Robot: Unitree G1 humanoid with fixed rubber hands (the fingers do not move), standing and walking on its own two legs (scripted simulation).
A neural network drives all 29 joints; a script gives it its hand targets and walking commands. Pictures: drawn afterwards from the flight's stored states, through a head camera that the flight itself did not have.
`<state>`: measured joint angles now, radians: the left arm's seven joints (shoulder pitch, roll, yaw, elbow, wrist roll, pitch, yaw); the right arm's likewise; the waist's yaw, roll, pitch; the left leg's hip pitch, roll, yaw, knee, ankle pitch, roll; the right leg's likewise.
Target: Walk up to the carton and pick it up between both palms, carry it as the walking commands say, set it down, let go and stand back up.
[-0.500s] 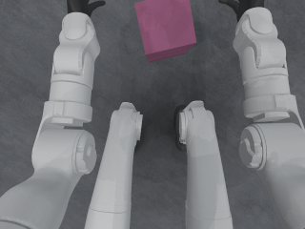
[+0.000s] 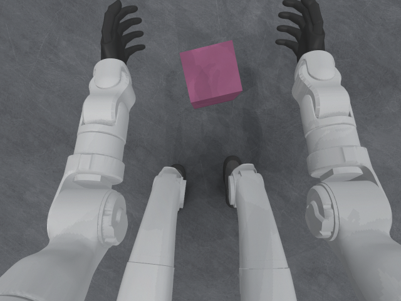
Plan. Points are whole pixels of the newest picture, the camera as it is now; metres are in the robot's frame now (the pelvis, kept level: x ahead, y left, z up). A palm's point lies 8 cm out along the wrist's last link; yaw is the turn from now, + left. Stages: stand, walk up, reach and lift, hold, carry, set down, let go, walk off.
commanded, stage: let go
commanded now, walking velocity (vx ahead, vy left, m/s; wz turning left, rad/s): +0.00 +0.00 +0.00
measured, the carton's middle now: (210, 80) +0.53 -0.01 -0.53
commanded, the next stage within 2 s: stand in 1.26 s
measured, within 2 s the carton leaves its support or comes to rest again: neither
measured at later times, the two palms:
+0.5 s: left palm (31, 156) +0.33 +0.23 -0.01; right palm (373, 159) +0.33 -0.21 -0.02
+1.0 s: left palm out of the picture +0.26 +0.26 +0.05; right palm out of the picture +0.26 -0.24 +0.05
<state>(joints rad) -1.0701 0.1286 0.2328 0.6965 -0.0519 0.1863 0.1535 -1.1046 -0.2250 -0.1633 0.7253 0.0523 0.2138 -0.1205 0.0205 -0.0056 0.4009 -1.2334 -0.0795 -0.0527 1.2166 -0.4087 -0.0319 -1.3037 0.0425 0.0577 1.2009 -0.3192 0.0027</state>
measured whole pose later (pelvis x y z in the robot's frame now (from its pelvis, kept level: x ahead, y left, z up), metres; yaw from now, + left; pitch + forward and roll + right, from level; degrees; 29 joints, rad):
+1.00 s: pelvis +0.10 +0.01 +0.12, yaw -1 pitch -6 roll +1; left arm 0.18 0.20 0.15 0.44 -0.05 0.09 -0.06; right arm 0.23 -0.20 -0.14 0.40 0.05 0.10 0.04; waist 0.02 0.00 0.19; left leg -0.10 -0.05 -0.09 0.51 -0.32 0.00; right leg -0.18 0.03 0.06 0.55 -0.27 0.00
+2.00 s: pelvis +0.12 +0.01 +0.12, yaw -1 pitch -4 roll +0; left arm 0.18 0.31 0.13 0.73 -0.05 -0.01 -0.02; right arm 0.27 -0.30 -0.14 0.52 0.03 0.01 0.01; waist 0.02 0.00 0.00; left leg -0.12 -0.05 -0.09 0.51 -0.34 0.01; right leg -0.19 0.03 0.06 0.54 -0.28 0.00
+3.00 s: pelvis +0.10 +0.01 +0.12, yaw -1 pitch -5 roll +0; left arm 0.18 0.33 0.13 0.80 -0.05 -0.03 -0.02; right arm 0.29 -0.32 -0.14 0.57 0.03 -0.02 0.01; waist 0.02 0.01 -0.01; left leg -0.12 -0.05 -0.08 0.52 -0.31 0.01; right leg -0.19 0.03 0.06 0.54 -0.26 0.00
